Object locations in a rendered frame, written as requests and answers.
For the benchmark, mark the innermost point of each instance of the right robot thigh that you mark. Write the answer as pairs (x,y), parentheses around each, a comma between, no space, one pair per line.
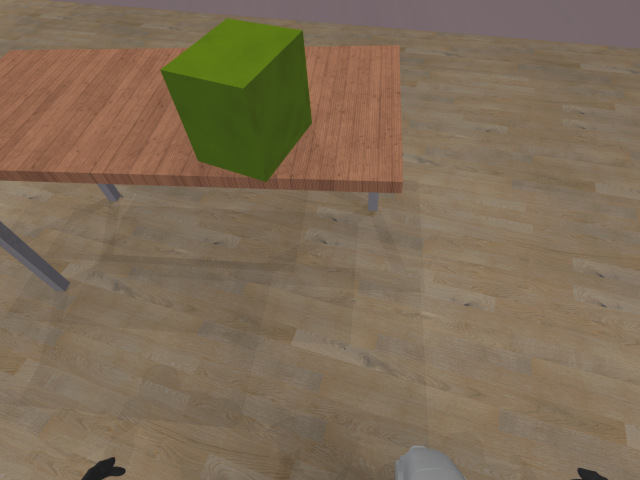
(426,464)

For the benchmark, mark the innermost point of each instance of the robot left hand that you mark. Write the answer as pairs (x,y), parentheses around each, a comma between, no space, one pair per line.
(104,469)

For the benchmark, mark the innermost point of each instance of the table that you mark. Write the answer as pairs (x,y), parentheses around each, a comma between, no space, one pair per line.
(106,116)

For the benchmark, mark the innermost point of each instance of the carton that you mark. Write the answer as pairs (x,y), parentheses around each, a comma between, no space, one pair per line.
(242,94)

